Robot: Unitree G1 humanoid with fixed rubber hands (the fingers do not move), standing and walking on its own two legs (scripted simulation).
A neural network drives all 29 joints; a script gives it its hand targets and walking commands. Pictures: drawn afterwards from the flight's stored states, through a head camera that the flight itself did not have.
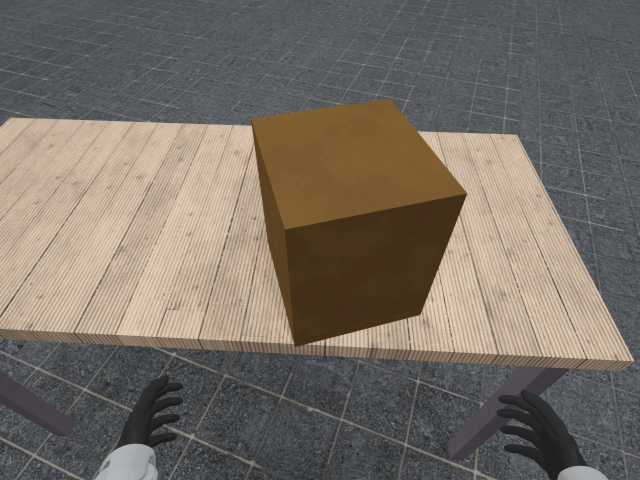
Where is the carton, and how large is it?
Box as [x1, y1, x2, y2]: [251, 99, 466, 346]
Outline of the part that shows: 390,99 251,118 268,244 295,346 420,314 458,216 466,192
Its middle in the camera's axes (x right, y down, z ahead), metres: +0.03 -0.02 +0.56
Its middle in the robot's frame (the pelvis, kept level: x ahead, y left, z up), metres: +0.43 +0.01 +0.07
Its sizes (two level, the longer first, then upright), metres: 0.210 0.200 0.250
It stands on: a table, 0.73 m high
